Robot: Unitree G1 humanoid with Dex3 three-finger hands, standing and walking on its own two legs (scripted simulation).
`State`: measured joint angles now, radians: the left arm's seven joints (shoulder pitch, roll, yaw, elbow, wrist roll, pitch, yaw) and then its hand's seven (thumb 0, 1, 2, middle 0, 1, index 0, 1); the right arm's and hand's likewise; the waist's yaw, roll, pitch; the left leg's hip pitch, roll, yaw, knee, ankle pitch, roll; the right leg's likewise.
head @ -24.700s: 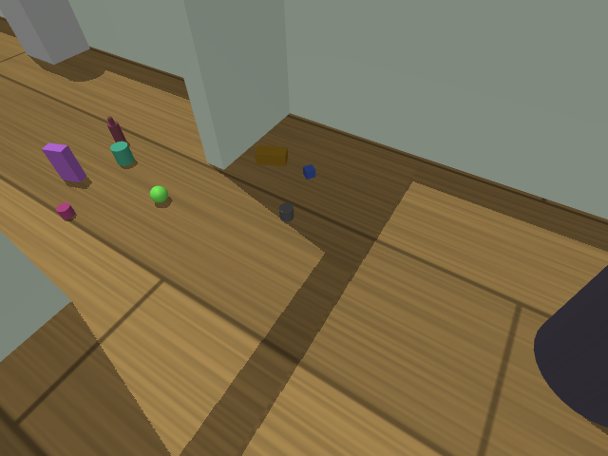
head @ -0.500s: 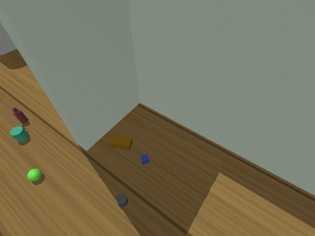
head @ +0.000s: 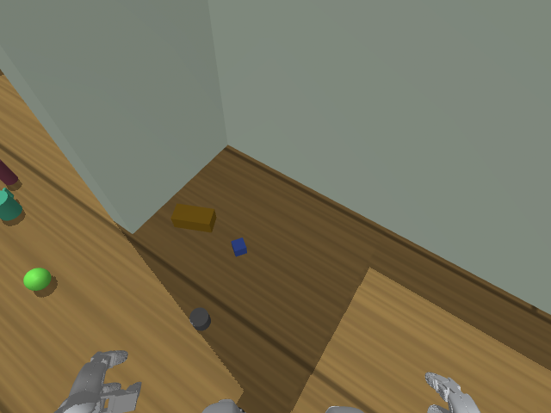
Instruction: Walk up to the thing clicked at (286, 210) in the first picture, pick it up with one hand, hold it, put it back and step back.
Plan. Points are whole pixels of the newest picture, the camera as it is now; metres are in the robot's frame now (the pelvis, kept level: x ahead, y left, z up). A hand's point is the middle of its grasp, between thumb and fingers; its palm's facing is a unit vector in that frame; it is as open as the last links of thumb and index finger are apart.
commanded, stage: rise first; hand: left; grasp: from above
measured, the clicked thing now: (200, 319) +0.44 +0.26 -0.73
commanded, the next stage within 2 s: none
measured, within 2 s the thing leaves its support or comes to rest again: neither
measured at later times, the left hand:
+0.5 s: hand out of the picture +0.13 +0.27 -0.21, palm faces -0.13 -0.89 -0.44, open 14.0 cm
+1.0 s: hand (139, 390) +0.19 +0.30 -0.34, palm faces -0.40 -0.65 -0.65, open 14.1 cm
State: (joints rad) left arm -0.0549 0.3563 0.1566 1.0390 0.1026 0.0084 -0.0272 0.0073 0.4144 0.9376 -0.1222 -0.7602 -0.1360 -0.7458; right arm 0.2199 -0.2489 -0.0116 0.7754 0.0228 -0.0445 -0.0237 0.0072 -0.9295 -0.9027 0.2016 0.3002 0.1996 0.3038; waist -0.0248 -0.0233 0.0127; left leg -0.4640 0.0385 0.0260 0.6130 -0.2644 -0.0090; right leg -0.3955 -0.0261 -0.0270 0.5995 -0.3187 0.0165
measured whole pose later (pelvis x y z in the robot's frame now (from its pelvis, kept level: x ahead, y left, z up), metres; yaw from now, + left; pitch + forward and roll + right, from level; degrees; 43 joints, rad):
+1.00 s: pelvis -0.03 +0.00 -0.19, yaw -2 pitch +30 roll -3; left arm -0.01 0.47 0.17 0.63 0.53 -0.05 0.02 0.00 -0.52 0.98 -0.05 -1.09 -0.05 -1.09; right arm 0.09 -0.28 -0.04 0.60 -0.01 -0.20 0.02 0.01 -0.85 -0.88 0.20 0.30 0.20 0.30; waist -0.02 -0.01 -0.18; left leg -1.54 0.06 -0.03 1.63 -0.63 0.00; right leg -1.45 -0.02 -0.03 1.62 -0.70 0.02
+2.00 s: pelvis -0.09 +0.01 -0.42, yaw -9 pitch +32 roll -8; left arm -0.83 0.88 0.21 1.34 1.29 -0.37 0.33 0.00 -0.54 1.02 -0.07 -1.00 -0.07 -1.00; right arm 0.07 -0.26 0.04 0.78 -0.17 0.00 0.11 0.00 -0.91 -0.90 0.20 0.30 0.20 0.30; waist -0.14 -0.05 -0.03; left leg -2.32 0.07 -0.16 2.37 -0.63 0.00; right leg -2.17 0.04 -0.09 2.33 -0.72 0.03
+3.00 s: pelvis -0.08 +0.01 -0.45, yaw -12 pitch +30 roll -11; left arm -0.88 0.96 0.24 1.43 1.30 -0.36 0.38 0.00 -0.58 1.04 -0.08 -1.01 -0.06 -1.02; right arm 0.06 -0.27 0.12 0.75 -0.21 -0.01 0.14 0.00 -0.91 -0.90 0.20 0.30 0.20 0.30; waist -0.20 -0.08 0.04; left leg -2.37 0.08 -0.22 2.48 -0.66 -0.01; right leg -2.21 0.06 -0.13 2.40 -0.73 0.04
